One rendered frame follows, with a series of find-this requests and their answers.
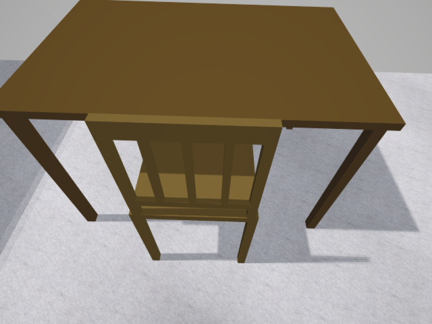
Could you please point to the chair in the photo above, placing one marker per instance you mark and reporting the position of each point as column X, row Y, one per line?
column 193, row 168

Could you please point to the table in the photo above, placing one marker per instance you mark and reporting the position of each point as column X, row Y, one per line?
column 294, row 63

